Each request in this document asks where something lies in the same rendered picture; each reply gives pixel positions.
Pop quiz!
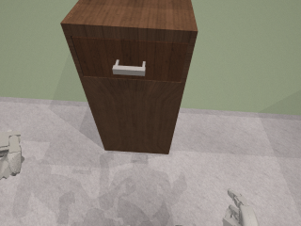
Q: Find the drawer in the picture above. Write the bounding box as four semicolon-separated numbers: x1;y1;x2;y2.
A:
72;36;188;82

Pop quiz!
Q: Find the left robot hand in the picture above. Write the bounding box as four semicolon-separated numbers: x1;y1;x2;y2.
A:
0;129;25;180

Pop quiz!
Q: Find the handle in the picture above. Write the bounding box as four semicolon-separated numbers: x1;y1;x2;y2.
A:
112;59;146;76

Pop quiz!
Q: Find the cabinet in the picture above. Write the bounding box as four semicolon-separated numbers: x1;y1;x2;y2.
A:
60;0;198;154

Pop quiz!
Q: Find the right robot hand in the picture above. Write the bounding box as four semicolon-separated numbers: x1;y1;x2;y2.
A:
222;188;260;226

